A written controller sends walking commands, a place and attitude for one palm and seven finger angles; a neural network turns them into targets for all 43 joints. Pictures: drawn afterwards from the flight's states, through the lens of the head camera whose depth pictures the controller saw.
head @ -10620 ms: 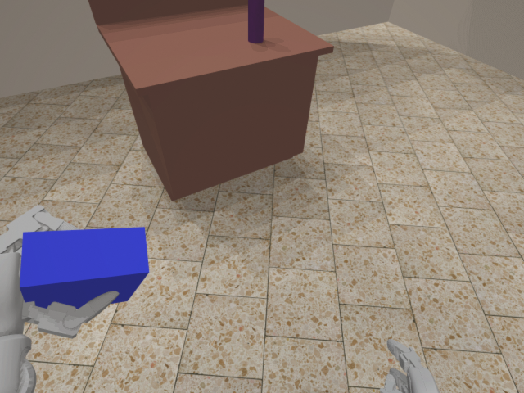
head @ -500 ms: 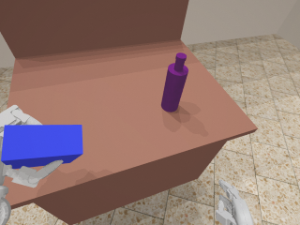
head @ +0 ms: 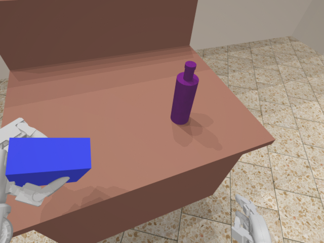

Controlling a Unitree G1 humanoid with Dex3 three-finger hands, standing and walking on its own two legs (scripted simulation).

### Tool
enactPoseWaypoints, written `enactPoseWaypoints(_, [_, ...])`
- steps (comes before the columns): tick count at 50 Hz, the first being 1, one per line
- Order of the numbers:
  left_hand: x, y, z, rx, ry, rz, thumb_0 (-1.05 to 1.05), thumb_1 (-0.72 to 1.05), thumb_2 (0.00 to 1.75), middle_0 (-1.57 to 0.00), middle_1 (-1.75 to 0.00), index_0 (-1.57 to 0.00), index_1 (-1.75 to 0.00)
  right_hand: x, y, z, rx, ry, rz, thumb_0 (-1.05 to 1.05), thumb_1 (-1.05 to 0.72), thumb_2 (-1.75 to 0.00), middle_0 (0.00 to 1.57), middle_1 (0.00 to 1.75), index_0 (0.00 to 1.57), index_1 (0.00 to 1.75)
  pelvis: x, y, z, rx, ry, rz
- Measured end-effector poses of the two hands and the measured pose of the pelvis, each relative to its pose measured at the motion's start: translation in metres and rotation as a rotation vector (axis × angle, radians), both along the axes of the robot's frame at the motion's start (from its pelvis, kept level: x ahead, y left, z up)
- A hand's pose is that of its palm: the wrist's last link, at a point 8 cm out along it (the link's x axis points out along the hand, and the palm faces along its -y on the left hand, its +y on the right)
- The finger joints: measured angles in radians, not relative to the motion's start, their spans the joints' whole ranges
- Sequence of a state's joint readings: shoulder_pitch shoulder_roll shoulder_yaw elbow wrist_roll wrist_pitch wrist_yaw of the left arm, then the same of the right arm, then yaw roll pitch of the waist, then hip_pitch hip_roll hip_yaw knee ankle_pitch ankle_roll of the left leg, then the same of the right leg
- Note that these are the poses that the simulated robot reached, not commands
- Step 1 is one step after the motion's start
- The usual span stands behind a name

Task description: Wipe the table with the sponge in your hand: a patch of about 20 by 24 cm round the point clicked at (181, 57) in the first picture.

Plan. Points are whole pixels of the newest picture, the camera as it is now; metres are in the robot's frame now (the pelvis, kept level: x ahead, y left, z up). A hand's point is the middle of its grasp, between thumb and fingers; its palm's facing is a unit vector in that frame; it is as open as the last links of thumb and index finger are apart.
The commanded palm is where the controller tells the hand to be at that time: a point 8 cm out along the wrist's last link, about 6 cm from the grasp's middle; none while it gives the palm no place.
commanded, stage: look again from close up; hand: left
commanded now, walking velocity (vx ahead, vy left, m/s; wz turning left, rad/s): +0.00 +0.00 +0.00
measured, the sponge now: (60, 163) +0.23 +0.21 +0.14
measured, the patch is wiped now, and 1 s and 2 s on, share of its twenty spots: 0.00 0.00 0.00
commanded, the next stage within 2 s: come to a stop and stand still in 0.16 s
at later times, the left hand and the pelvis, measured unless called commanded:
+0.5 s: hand (20, 144) +0.24 +0.27 +0.18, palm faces +0.40 -0.84 -0.38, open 9.4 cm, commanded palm +0.17 +0.29 +0.18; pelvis +0.00 +0.02 +0.00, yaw -1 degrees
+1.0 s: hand (36, 136) +0.27 +0.26 +0.16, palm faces +0.35 -0.86 -0.37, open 9.4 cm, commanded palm +0.21 +0.29 +0.18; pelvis +0.04 +0.02 +0.00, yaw +0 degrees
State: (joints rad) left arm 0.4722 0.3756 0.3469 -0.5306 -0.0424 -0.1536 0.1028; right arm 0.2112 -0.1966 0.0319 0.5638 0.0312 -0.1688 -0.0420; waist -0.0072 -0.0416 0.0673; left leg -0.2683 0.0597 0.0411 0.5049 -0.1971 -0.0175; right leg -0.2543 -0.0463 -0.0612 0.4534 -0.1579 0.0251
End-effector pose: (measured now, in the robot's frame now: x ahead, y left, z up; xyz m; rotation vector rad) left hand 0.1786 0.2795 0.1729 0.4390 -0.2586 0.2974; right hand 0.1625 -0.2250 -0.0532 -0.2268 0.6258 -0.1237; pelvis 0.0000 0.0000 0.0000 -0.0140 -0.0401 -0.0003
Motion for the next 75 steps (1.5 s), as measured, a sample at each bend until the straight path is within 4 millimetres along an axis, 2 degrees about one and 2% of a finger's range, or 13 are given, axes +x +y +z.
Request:
enactPoseWaypoints(15, [0.002, 0.006, -0.003, -0.016, 0.012, 0.008, -0.01, -0.44, 1.01, -0.81, -1.37, -0.81, -1.37, 0.011, 0.012, 0.003, 0.005, -0.001, 0.022, 0.01, -0.9, -0.89, 0.21, 0.3, 0.21, 0.3, 0.003, 0.005, 0.001, -0.003, 0.004, 0.003])
enactPoseWaypoints(18, [0.014, 0.029, 0.018, 0.143, -0.084, 0.015, -0.01, -0.44, 1.01, -0.81, -1.36, -0.81, -1.37, 0.009, 0.015, -0.003, -0.03, 0.026, 0.074, 0.01, -0.9, -0.89, 0.21, 0.3, 0.21, 0.3, -0.001, 0.003, -0.001, -0.006, 0.013, -0.005])
enactPoseWaypoints(21, [0.021, 0.047, 0.025, 0.097, -0.135, 0.073, -0.01, -0.44, 1.01, -0.81, -1.37, -0.81, -1.37, 0.003, 0.017, -0.007, -0.002, 0.035, 0.069, 0.01, -0.9, -0.89, 0.21, 0.3, 0.21, 0.3, -0.002, 0.009, 0.0, 0.001, 0.006, -0.021])
enactPoseWaypoints(28, [0.017, 0.02, 0.003, 0.034, -0.047, -0.019, -0.01, -0.43, 1.01, -0.8, -1.37, -0.8, -1.37, -0.008, 0.024, -0.016, 0.052, 0.048, 0.011, 0.01, -0.9, -0.89, 0.21, 0.3, 0.21, 0.3, 0.011, 0.019, 0.0, 0.011, 0.007, -0.015])
enactPoseWaypoints(33, [0.019, 0.027, -0.005, 0.039, -0.026, 0.012, -0.01, -0.43, 1.01, -0.8, -1.37, -0.8, -1.37, -0.004, 0.028, -0.02, 0.04, 0.096, 0.026, 0.01, -0.9, -0.89, 0.21, 0.3, 0.21, 0.3, 0.019, 0.016, 0.001, 0.006, 0.012, 0.0])
enactPoseWaypoints(38, [0.029, 0.033, 0.003, 0.02, -0.08, 0.058, -0.01, -0.43, 1.02, -0.8, -1.37, -0.8, -1.38, 0.015, 0.028, -0.017, 0.025, 0.088, 0.056, 0.01, -0.9, -0.89, 0.21, 0.3, 0.21, 0.3, 0.027, 0.015, 0.002, -0.001, 0.018, 0.003])
enactPoseWaypoints(46, [0.046, 0.023, 0.004, 0.004, -0.075, 0.008, -0.01, -0.43, 1.02, -0.8, -1.38, -0.8, -1.38, 0.054, 0.025, 0.001, 0.01, 0.009, 0.053, 0.01, -0.9, -0.89, 0.21, 0.3, 0.21, 0.3, 0.039, 0.016, 0.004, -0.002, 0.03, -0.005])
enactPoseWaypoints(52, [0.049, 0.024, 0.002, 0.015, -0.036, 0.008, -0.01, -0.43, 1.02, -0.8, -1.38, -0.8, -1.38, 0.068, 0.022, 0.008, 0.0, -0.007, 0.044, 0.01, -0.9, -0.89, 0.21, 0.3, 0.21, 0.3, 0.045, 0.016, 0.004, -0.005, 0.036, -0.006])
enactPoseWaypoints(58, [0.046, 0.026, 0.003, 0.005, -0.035, 0.031, -0.01, -0.43, 1.02, -0.8, -1.38, -0.8, -1.38, 0.067, 0.022, 0.005, -0.007, 0.021, 0.046, 0.01, -0.9, -0.89, 0.21, 0.3, 0.21, 0.3, 0.047, 0.015, 0.005, -0.006, 0.035, -0.002])
enactPoseWaypoints(75, [0.045, 0.021, 0.0, 0.004, 0.002, 0.032, -0.01, -0.43, 1.02, -0.8, -1.38, -0.8, -1.38, 0.045, 0.02, -0.008, 0.013, 0.085, 0.019, 0.01, -0.9, -0.89, 0.21, 0.3, 0.21, 0.3, 0.043, 0.014, 0.005, -0.006, 0.037, -0.002])
